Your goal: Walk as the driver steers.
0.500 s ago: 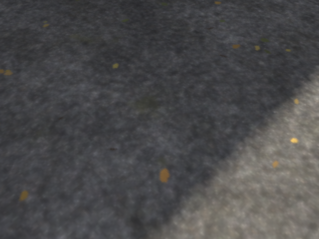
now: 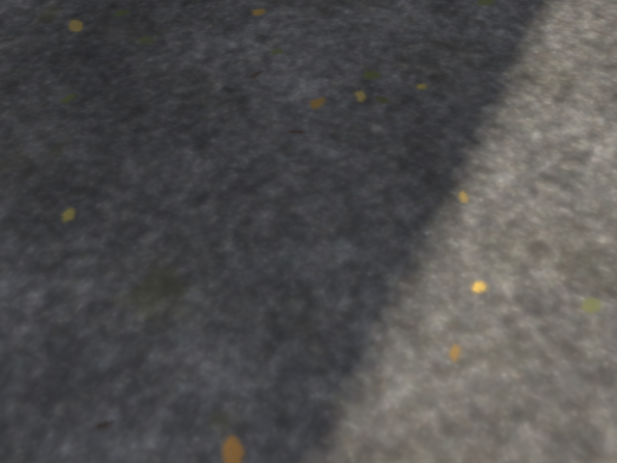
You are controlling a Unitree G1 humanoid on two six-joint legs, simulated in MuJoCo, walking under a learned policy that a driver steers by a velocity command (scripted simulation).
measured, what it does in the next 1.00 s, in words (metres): walks ahead, turning right: left foot, then right foot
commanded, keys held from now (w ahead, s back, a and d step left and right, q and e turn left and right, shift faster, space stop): w+e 0.08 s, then w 0.50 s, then w+e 0.26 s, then e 0.16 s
